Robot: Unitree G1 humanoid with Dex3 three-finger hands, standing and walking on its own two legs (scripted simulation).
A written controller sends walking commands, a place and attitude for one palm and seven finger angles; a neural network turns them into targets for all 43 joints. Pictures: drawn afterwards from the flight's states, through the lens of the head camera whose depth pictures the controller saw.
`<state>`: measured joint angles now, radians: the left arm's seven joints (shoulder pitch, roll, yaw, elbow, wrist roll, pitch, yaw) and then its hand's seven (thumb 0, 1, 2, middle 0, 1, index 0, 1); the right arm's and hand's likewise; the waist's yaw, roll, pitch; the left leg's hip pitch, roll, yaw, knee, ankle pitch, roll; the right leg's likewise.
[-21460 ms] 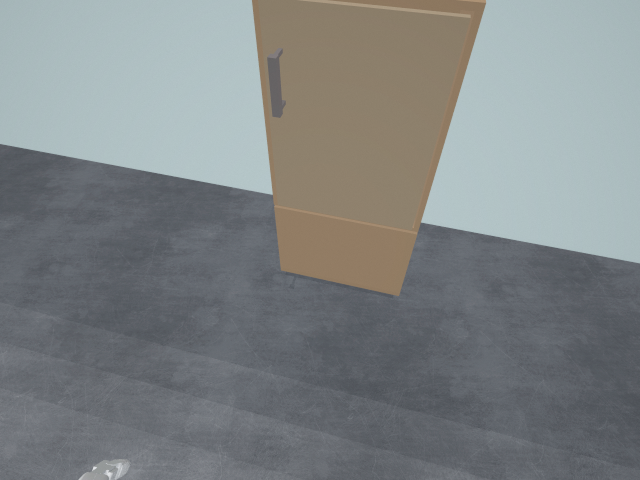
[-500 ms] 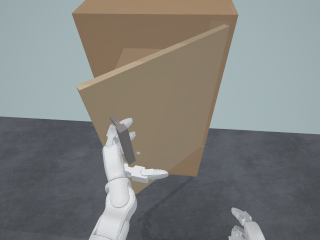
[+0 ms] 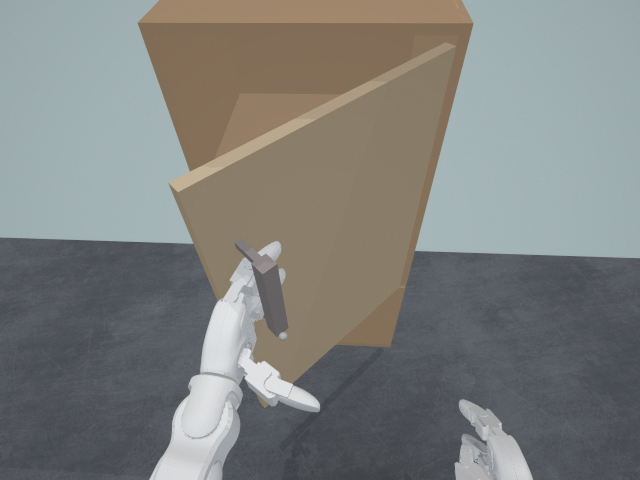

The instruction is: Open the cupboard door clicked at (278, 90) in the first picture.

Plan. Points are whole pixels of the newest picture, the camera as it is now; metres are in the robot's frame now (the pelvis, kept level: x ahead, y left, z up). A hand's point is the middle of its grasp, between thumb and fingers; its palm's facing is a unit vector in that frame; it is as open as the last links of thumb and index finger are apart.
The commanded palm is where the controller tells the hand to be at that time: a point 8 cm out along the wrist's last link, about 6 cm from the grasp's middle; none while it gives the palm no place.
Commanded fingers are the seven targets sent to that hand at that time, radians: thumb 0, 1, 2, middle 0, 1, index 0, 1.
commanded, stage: slide the hand sideways off the handle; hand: left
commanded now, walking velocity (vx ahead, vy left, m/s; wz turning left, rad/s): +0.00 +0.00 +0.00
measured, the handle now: (261, 289) +0.33 +0.09 +0.08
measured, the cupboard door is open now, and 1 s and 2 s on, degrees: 46 44 44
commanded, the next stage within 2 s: draw the hand back to the body in 0.78 s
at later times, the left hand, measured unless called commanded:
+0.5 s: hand (229, 371) +0.23 +0.11 +0.07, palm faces -0.03 -1.00 -0.04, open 16.3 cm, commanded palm +0.20 +0.18 +0.07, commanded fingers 0.00 -0.50 0.30 -0.15 -0.30 -0.15 -0.30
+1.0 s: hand (189, 390) +0.20 +0.15 +0.07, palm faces -0.04 -1.00 -0.05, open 16.3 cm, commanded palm +0.18 +0.21 +0.09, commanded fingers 0.00 -0.50 0.30 -0.15 -0.30 -0.15 -0.30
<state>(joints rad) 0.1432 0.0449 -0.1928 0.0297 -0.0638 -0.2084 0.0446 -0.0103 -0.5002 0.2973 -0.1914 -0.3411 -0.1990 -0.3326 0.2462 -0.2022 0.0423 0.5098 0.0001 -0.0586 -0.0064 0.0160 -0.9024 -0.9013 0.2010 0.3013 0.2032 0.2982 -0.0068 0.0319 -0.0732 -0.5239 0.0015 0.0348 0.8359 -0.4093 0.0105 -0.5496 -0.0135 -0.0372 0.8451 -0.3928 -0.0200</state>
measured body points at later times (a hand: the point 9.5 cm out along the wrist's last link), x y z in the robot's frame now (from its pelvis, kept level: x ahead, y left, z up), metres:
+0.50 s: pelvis +0.02 -0.01 -0.01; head +0.05 -0.03 +0.44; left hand +0.22 +0.17 +0.08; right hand +0.20 -0.23 -0.09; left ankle +0.01 +0.11 -0.70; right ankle +0.02 -0.11 -0.70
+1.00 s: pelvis +0.01 -0.01 -0.02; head +0.04 -0.02 +0.43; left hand +0.20 +0.20 +0.08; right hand +0.20 -0.23 -0.09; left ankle +0.01 +0.11 -0.70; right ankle +0.02 -0.11 -0.70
